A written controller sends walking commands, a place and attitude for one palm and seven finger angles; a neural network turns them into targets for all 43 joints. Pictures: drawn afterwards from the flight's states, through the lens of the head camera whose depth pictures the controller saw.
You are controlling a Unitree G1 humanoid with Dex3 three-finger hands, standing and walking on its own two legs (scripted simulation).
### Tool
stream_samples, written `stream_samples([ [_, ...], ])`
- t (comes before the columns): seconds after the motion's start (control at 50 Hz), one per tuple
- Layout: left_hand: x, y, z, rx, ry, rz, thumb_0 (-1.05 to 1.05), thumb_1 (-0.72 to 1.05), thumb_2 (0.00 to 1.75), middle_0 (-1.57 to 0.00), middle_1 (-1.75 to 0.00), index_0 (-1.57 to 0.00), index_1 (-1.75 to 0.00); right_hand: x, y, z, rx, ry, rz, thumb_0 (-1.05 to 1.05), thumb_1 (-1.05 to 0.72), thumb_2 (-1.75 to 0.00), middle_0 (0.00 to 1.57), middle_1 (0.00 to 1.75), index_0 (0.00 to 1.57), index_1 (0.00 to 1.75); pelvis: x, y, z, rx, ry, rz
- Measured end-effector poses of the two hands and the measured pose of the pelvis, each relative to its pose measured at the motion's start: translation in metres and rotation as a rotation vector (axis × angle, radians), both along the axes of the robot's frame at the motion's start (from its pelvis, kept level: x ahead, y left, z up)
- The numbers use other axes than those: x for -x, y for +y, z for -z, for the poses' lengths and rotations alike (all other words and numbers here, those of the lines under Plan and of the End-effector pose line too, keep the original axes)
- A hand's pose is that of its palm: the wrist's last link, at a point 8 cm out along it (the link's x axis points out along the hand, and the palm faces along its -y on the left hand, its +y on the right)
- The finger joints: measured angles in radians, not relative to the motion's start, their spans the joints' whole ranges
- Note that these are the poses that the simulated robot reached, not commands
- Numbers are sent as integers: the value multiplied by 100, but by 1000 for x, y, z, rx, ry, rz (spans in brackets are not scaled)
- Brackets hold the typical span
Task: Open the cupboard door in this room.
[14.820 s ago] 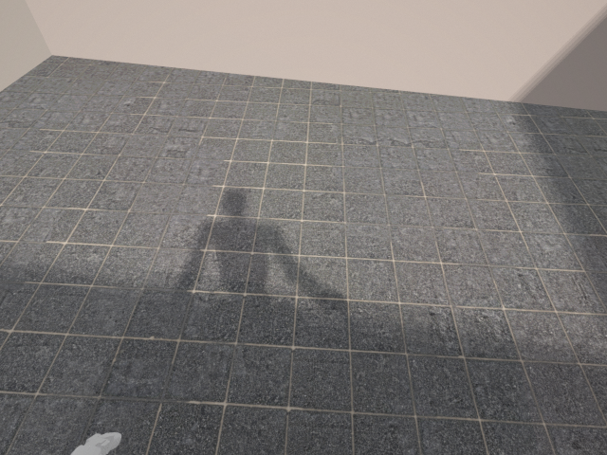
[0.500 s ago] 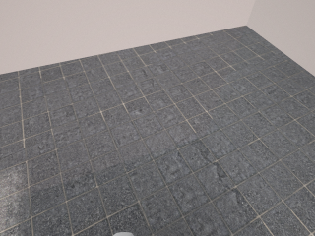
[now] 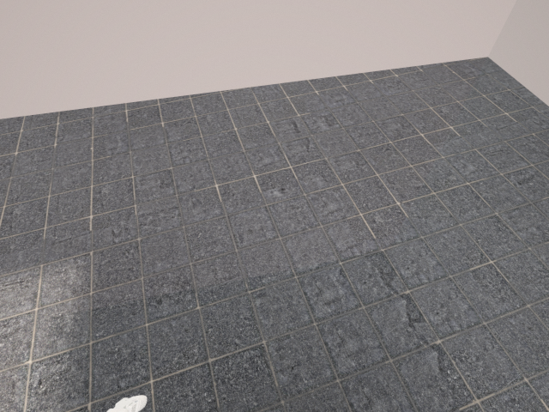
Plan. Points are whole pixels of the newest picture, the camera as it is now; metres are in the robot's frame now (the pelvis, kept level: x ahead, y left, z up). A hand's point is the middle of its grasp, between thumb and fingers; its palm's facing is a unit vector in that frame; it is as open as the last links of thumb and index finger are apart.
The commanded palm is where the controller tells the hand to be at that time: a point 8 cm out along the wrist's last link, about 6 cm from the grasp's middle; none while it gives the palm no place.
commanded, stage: turn or walk to find it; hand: left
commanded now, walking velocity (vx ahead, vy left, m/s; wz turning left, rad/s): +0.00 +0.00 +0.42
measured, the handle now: out of the picture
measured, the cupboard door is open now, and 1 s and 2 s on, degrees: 0 0 0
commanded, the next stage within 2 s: none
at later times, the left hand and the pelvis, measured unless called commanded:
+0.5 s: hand out of the picture -0.06 +0.18 -0.17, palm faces +0.30 -0.92 -0.26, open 7.4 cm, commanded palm none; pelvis -0.04 -0.02 +0.00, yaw +15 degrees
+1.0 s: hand out of the picture -0.05 +0.19 -0.15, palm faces +0.43 -0.86 -0.28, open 7.4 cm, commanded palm none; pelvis -0.06 -0.04 -0.01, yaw +25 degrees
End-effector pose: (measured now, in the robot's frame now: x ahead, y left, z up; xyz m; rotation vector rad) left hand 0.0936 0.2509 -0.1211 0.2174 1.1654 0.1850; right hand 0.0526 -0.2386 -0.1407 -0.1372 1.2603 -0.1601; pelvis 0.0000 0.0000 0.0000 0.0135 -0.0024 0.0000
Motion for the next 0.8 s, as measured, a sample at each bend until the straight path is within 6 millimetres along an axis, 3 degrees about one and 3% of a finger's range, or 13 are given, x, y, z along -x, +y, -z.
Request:
stream_samples([
  [0.06, 5, -17, -3, -18, -43, -7, 1, 91, 90, -20, -30, -20, -30, 10, -17, 14, -18, 28, -4, 0, -91, -90, 20, 30, 20, 30, 6, -15, 6, -4, -4, -29],
  [0.18, 44, -39, -14, -18, -28, -78, 1, 90, 90, -20, -30, -21, -30, 17, -41, 11, -19, 76, -50, 0, -91, -90, 20, 30, 20, 30, 14, -31, -3, -29, -23, -94],
  [0.34, 103, -45, -8, 0, 46, -196, 1, 91, 90, -21, -30, -21, -30, 9, -49, 4, 9, 117, -143, 0, -91, -90, 20, 30, 19, 30, 22, -37, -6, -33, -19, -179],
  [0.44, 148, -35, 2, 18, 104, -275, 1, 90, 90, -21, -30, -21, -30, -16, -31, -1, 32, 91, -233, 0, -91, -90, 20, 30, 19, 30, 31, -29, -4, -26, -12, -226],
  [0.6, 219, -2, 32, 55, 205, -395, 1, 90, 90, -21, -30, -21, -30, -63, 27, -14, 61, -82, -376, 0, -91, -90, 20, 30, 19, 30, 51, -1, 9, 1, -17, -286],
  [0.68, 226, 7, 26, 61, 201, -424, 1, 91, 90, -20, -30, -20, -30, -66, 45, -25, 60, -109, -413, 0, -91, -90, 20, 30, 20, 30, 56, 4, 0, 18, -22, -315],
  [0.8, 213, 11, 14, 46, 116, -436, 1, 91, 90, -20, -30, -20, -30, -58, 53, -25, 32, -95, -440, 0, -91, -90, 20, 30, 20, 30, 61, 1, -6, 19, -14, -356],
])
